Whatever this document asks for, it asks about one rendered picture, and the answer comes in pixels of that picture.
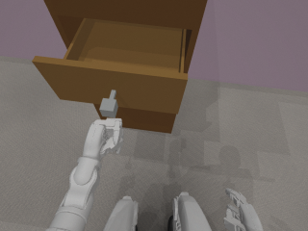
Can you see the drawer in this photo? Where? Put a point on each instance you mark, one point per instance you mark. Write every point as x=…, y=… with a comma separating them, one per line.
x=144, y=64

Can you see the left robot forearm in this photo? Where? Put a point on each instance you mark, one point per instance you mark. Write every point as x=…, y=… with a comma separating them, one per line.
x=74, y=211

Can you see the cabinet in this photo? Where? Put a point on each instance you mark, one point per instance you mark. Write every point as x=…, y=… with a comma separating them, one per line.
x=181, y=14

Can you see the robot right thigh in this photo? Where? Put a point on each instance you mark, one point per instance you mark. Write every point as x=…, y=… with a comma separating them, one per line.
x=187, y=211

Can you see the handle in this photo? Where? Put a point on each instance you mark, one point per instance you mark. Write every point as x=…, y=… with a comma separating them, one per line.
x=108, y=107

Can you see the robot right hand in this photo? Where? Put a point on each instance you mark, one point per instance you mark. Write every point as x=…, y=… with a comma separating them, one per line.
x=244, y=219

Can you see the robot right shin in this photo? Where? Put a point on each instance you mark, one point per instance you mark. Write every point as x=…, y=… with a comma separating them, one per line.
x=177, y=225

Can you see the robot left hand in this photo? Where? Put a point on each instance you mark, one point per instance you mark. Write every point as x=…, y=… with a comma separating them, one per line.
x=102, y=131

